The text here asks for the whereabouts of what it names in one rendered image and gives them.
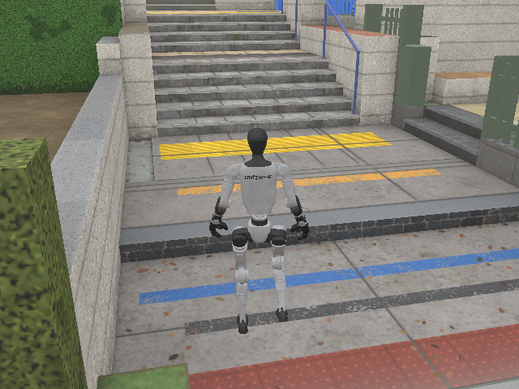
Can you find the left robot hand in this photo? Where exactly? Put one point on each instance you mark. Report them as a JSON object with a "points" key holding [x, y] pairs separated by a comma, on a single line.
{"points": [[212, 228]]}

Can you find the right robot upper arm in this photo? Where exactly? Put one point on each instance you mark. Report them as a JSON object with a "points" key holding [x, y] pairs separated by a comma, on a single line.
{"points": [[283, 170]]}

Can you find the left robot forearm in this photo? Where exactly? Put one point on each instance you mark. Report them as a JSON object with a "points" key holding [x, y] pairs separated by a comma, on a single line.
{"points": [[218, 213]]}

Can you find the right robot forearm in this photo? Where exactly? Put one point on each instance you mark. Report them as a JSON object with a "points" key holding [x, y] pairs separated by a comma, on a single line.
{"points": [[298, 214]]}

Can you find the robot right shin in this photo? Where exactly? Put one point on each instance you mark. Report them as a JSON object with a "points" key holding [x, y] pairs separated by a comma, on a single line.
{"points": [[280, 283]]}

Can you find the right robot hand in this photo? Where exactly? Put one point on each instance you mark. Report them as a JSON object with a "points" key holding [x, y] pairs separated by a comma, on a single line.
{"points": [[298, 228]]}

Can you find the robot torso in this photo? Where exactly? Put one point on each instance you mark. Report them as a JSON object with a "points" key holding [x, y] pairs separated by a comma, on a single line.
{"points": [[259, 189]]}

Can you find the left robot upper arm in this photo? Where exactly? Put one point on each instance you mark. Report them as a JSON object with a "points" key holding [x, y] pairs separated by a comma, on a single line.
{"points": [[228, 185]]}

